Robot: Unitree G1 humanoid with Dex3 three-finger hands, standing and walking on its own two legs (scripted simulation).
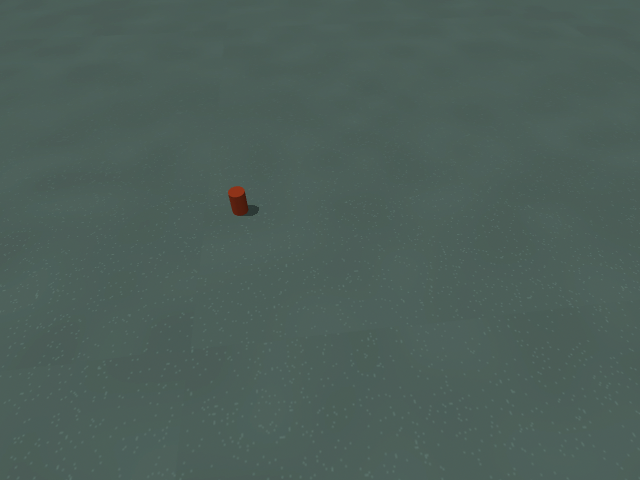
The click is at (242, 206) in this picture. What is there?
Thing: squat round
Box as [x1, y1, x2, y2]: [228, 186, 247, 215]
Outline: 235,186 229,189 228,194 233,213 241,215 247,211 244,190 239,186
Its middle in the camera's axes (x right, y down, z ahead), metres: -0.37 -0.18 +1.75
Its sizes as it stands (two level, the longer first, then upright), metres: 0.075 0.075 0.117
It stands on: the floor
